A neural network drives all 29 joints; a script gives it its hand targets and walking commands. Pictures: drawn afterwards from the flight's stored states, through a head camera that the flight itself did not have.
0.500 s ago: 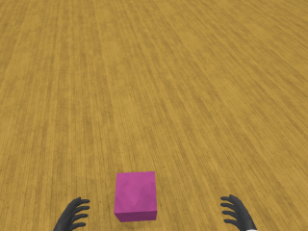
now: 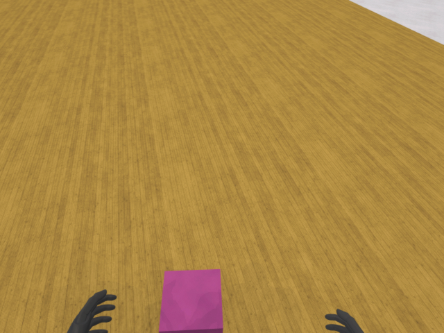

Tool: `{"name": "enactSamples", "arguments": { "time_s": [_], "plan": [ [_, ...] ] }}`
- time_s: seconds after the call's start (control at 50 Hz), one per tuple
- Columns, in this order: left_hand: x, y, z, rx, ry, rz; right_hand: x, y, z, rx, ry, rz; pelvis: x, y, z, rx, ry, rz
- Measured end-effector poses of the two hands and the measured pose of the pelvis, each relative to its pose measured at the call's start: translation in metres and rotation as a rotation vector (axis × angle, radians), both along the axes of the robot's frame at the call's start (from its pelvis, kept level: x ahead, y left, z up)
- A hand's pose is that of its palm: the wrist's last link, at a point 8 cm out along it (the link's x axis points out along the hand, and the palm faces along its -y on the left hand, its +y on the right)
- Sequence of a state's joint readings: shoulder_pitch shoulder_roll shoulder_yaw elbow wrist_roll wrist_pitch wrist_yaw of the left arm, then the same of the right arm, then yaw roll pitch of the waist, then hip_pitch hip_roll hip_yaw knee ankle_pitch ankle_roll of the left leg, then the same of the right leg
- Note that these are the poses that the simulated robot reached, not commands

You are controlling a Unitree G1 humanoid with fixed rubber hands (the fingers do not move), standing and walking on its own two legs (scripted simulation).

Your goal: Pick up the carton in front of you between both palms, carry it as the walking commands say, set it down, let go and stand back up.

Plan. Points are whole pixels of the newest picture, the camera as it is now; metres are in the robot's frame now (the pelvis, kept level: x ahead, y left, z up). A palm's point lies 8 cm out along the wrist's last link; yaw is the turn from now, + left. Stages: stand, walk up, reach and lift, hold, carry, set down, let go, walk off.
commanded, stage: stand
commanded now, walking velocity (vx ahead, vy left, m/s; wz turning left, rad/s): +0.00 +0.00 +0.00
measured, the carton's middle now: (193, 309) +0.39 +0.09 -0.64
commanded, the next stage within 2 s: none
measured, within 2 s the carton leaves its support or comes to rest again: neither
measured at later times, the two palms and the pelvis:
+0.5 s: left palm out of the picture +0.06 +0.30 -0.13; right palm out of the picture +0.16 -0.21 -0.13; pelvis +0.04 +0.02 -0.03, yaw +6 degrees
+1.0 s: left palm out of the picture +0.01 +0.28 -0.13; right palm out of the picture +0.15 -0.23 -0.13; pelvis +0.03 +0.01 -0.02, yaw +11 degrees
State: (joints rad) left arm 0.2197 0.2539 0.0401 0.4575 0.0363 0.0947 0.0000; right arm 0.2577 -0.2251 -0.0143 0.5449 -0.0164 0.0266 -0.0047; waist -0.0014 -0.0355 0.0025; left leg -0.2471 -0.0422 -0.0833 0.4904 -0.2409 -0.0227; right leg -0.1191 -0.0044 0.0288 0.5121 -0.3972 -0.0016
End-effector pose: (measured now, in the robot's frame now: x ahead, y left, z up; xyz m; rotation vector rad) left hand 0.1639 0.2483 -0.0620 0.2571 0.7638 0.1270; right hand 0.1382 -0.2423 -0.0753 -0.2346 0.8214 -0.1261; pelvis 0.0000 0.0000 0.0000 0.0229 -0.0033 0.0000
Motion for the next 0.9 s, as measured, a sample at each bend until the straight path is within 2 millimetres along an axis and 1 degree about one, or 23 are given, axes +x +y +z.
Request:
{"name": "enactSamples", "arguments": {
  "time_s": [0.06,0.12,0.2,0.26,0.36,0.44,0.5,0.68,0.8,0.9],
  "plan": [
    [-0.016,0.019,-0.008,0.045,0.003,0.042,-0.016,-0.01,-0.015,-0.04,0.078,0.004,0.005,0.002,-0.005,0.001,0.036,0.023],
    [-0.037,0.034,-0.022,0.069,0.061,0.086,-0.023,-0.014,-0.025,-0.057,0.134,0.013,0.014,0.007,-0.009,-0.003,0.063,0.04],
    [-0.059,0.047,-0.039,0.07,0.141,0.138,-0.019,-0.01,-0.035,-0.061,0.171,0.027,0.023,0.013,-0.015,-0.005,0.08,0.06],
    [-0.071,0.051,-0.046,0.068,0.18,0.172,-0.011,-0.003,-0.044,-0.057,0.19,0.04,0.028,0.016,-0.019,-0.005,0.085,0.073],
    [-0.083,0.052,-0.052,0.066,0.216,0.215,0.006,0.013,-0.054,-0.043,0.194,0.072,0.034,0.019,-0.024,-0.012,0.088,0.091],
    [-0.093,0.052,-0.06,0.053,0.25,0.244,0.021,0.025,-0.056,-0.033,0.175,0.098,0.037,0.023,-0.026,-0.019,0.085,0.104],
    [-0.1,0.052,-0.064,0.043,0.277,0.252,0.026,0.029,-0.056,-0.032,0.17,0.103,0.038,0.025,-0.027,-0.02,0.082,0.111],
    [-0.115,0.047,-0.06,0.052,0.301,0.272,0.016,0.021,-0.058,-0.048,0.223,0.111,0.035,0.018,-0.024,-0.028,0.079,0.14],
    [-0.133,0.043,-0.069,0.029,0.353,0.291,0.023,0.023,-0.055,-0.05,0.213,0.14,0.035,0.019,-0.025,-0.024,0.067,0.158],
    [-0.144,0.038,-0.068,0.021,0.372,0.296,0.015,0.017,-0.057,-0.062,0.241,0.134,0.032,0.014,-0.023,-0.027,0.064,0.173]
  ]
}}
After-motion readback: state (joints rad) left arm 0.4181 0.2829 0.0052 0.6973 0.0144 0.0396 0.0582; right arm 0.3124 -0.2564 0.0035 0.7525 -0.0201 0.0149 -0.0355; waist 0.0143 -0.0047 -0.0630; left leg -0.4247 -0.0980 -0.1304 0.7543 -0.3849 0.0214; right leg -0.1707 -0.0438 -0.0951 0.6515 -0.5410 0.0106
